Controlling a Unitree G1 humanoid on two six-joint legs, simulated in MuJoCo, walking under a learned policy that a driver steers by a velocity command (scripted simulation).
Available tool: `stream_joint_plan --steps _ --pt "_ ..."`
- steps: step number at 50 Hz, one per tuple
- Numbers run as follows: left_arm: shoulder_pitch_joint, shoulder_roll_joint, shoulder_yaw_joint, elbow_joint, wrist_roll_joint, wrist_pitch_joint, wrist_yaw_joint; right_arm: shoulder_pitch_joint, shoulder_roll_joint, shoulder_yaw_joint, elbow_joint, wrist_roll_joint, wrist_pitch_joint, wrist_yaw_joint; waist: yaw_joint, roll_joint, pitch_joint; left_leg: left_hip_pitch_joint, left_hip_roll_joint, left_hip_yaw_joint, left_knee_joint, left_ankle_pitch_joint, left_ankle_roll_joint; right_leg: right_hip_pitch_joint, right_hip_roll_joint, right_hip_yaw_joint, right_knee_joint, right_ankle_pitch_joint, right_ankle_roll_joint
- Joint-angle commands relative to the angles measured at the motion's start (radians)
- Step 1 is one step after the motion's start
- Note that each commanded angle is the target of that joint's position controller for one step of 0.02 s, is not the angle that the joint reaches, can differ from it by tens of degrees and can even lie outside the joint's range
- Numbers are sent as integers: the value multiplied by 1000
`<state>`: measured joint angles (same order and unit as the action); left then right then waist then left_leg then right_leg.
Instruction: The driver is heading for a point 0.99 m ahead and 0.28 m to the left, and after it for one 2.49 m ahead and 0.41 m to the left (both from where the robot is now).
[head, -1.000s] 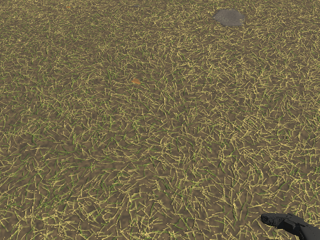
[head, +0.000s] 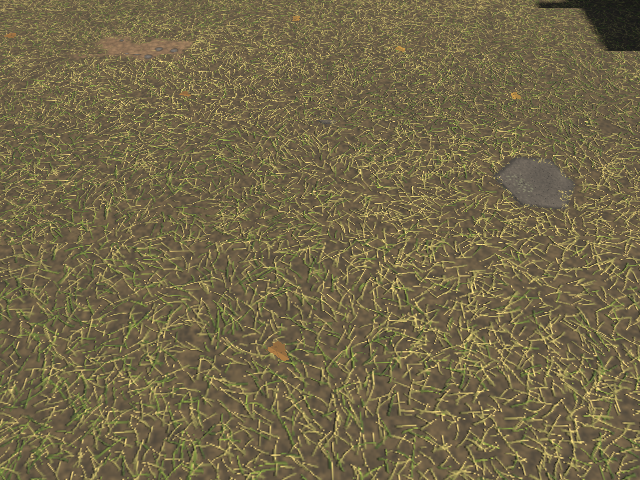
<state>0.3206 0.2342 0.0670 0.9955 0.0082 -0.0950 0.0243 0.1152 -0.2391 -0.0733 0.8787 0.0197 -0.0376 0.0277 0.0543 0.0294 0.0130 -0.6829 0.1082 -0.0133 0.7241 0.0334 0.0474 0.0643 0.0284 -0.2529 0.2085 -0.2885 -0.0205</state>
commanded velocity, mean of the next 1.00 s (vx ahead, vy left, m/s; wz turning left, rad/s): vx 0.50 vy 0.00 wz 0.50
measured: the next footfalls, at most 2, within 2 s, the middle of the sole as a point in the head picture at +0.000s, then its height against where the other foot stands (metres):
left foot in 0.14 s outside the picture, level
right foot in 0.62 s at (349, 443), level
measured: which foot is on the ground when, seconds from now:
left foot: up 0.00-0.12, down 0.14-0.62, up 0.64-1.00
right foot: down 0.00-0.14, up 0.16-0.60, down 0.62-1.00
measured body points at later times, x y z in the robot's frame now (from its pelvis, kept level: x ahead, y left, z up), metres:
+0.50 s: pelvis +0.29 +0.06 +0.01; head +0.32 +0.08 +0.45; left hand +0.44 +0.35 -0.08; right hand +0.41 -0.21 -0.10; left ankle +0.21 +0.12 -0.74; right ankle +0.52 -0.07 -0.69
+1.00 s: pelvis +0.56 +0.12 +0.00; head +0.57 +0.14 +0.45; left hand +0.41 +0.31 -0.14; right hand +0.83 +0.04 -0.10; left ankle +0.63 +0.32 -0.70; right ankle +0.54 -0.02 -0.74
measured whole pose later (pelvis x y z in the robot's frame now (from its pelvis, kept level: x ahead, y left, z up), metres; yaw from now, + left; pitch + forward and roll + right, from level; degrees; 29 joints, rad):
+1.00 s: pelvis +0.56 +0.12 +0.00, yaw +31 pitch +3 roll -3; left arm 0.44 0.20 0.02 0.90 0.06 -0.12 -0.04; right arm 0.12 -0.22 -0.01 0.78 -0.08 -0.07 0.07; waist 0.11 0.04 -0.02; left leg -0.65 0.08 -0.02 0.66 -0.02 0.05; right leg -0.02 0.03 -0.11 0.22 -0.25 -0.03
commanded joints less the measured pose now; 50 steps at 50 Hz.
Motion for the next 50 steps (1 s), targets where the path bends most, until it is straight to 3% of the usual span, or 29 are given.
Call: stream_joint_plan --steps 1,4,5,6,7,8,9,10,11,12,13,15,18,21,25,28,30,31,32,33,34,35,36,37,38,40,43,46,50 --pt "29 170 38 -36 -14 12 9 -142 -30 3 -117 2 -12 24 10 -60 102 -72 -9 49 -60 -57 24 32 -330 56 -22 492 -122" --pt "-13 213 51 -58 -24 31 16 -83 -78 -19 -139 6 -8 37 -59 -116 26 106 -97 136 -67 -200 77 65 -334 13 159 949 -91" --pt "-30 227 54 -66 -25 39 18 12 -115 -38 -125 11 -6 37 -116 -128 -30 233 -139 156 -72 -235 102 48 -324 4 302 1062 -78" --pt "-55 229 51 -76 -29 43 17 169 -171 -70 -89 13 -6 28 -203 -110 -113 467 -179 148 -149 -174 140 -38 -286 -12 514 1014 -46" --pt "-45 199 40 -100 -11 33 16 307 -266 -105 -58 10 4 2 -245 18 -201 760 -47 -92 -191 -192 199 -293 -231 -13 834 639 3" --pt "27 51 -3 -156 3 -3 -2 250 -343 -111 -86 13 -3 -2 -114 248 -290 1059 201 -703 -336 -315 408 -730 12 125 1209 -254 66" --pt "-81 129 8 -182 -38 -54 -22 294 -264 -82 -93 -5 -12 1 -180 125 -358 1091 227 -811 -451 -352 395 -845 -7 348 1267 -273 32" --pt "-156 149 13 -208 -68 -73 -29 267 -203 -67 -90 -13 -25 -1 -177 84 -236 1009 197 -649 -443 -282 344 -906 -56 348 1229 -197 1" --pt "-159 142 12 -201 -54 -78 -23 190 -164 -56 -101 -6 -36 3 -120 -23 -138 841 148 -513 -440 -168 303 -862 -107 346 1118 -117 -7" --pt "-159 158 24 -189 -23 -70 -14 123 -126 -44 -118 -4 -40 1 -83 -40 -103 711 109 -417 -447 -74 272 -783 -139 342 1024 -80 -1" --pt "-136 163 31 -188 -13 -54 -14 90 -115 -37 -134 -10 -42 -3 -52 -27 -85 620 87 -375 -467 -15 266 -713 -156 346 980 -54 8" --pt "-132 144 32 -200 -2 -29 -13 96 -140 -41 -139 -6 -44 -14 -30 -28 -62 528 67 -333 -497 57 268 -669 -157 328 886 -29 40" --pt "-237 114 21 -242 8 -15 -7 145 -187 -53 -135 -2 -42 -36 -54 -12 -24 463 26 -262 -512 94 248 -686 -130 301 683 124 81" --pt "-345 87 8 -275 2 -19 -17 184 -185 -53 -131 4 -31 -44 -100 32 -9 426 -31 -216 -492 6 192 -620 -76 288 443 328 81" --pt "-426 109 9 -318 -15 -30 -34 245 -176 -50 -113 10 -22 -44 -135 62 -8 482 -3 -291 -433 -80 165 -576 -38 305 310 380 63" --pt "-402 149 21 -325 -17 -48 -44 251 -176 -51 -117 6 -11 -52 -111 89 -20 573 32 -381 -335 -72 151 -539 -28 319 259 261 32" --pt "-255 183 40 -291 -13 -61 -41 220 -153 -41 -136 3 -7 -54 -28 107 -82 557 -15 -378 -203 25 115 -332 -29 302 206 249 -16" --pt "-105 233 56 -274 6 -66 -35 199 -104 -22 -160 -8 -10 -49 44 47 -212 448 -69 -314 35 -33 79 -78 -165 418 244 237 -81" --pt "119 192 -1 -236 41 -35 -17 532 130 67 -76 -196 -69 52 7 -460 -500 53 -341 -246 323 -625 -42 526 -430 903 220 189 -449" --pt "146 129 -8 -212 71 -28 -21 379 -51 13 -81 -132 -98 81 93 -225 -244 -304 -246 -215 567 -628 -28 456 -415 1035 105 -130 -364" --pt "79 131 -11 -220 50 -22 -26 284 -108 -5 -68 -104 -105 75 75 -119 -73 -328 -181 -181 631 -482 -7 237 -378 892 66 -276 -267" --pt "-21 85 -31 -239 29 -16 -23 262 -113 -6 -60 -97 -100 57 29 -119 -54 -253 -110 -143 587 -373 5 59 -350 773 16 -263 -228" --pt "-17 30 -52 -220 14 -16 -15 237 -89 1 -70 -115 -94 40 6 -159 -70 -144 -62 -137 515 -308 22 -45 -319 667 -16 -117 -208" --pt "-38 3 -64 -225 23 -15 -3 210 -64 16 -70 -138 -83 38 -13 -128 -69 -71 -35 -130 498 -296 15 -119 -311 610 -44 1 -209" --pt "-67 2 -64 -234 28 -19 5 187 -53 18 -78 -131 -73 37 -27 -111 -75 -38 -30 -118 458 -320 7 -147 -299 564 -69 62 -215" --pt "-70 48 -44 -231 34 -35 1 150 -39 27 -89 -111 -66 38 -28 -98 -48 -30 -21 -92 354 -305 -16 -189 -276 455 -104 131 -237" --pt "-41 95 -23 -220 61 -44 -33 116 -9 47 -100 -107 -58 48 -27 -57 -18 13 -8 -28 153 -122 -19 -253 -251 331 -119 239 -249" --pt "7 92 -21 -188 56 -41 -65 46 -12 58 -134 -95 -41 50 -15 -76 15 89 -12 -6 14 -30 -10 -293 -254 284 -108 268 -242" --pt "107 117 -14 -137 54 -40 -74 -57 -56 50 -182 -88 -39 31 15 -84 29 39 -34 -4 -126 -46 20 -92 -296 295 -48 343 -229"
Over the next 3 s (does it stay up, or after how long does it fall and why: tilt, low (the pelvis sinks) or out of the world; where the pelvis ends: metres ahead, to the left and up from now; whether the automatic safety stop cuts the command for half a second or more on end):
stays up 1.58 0.37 -0.18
